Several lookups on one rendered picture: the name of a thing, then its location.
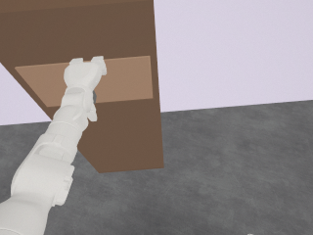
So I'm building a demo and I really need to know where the drawer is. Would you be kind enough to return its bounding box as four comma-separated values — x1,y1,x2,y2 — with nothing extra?
15,56,153,107

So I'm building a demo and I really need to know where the robot left upper arm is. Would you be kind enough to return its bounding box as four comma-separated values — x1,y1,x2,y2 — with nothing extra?
0,154,74,235

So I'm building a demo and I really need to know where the cabinet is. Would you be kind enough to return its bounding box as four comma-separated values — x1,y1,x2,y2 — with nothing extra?
0,0,164,173

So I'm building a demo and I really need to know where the left robot forearm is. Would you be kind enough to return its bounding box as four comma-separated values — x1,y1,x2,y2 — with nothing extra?
11,84,93,196

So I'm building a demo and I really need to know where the robot left hand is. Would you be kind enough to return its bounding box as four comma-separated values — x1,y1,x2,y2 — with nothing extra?
64,56,107,121

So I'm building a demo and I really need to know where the handle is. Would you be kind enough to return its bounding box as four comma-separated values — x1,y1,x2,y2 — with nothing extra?
92,90,97,104

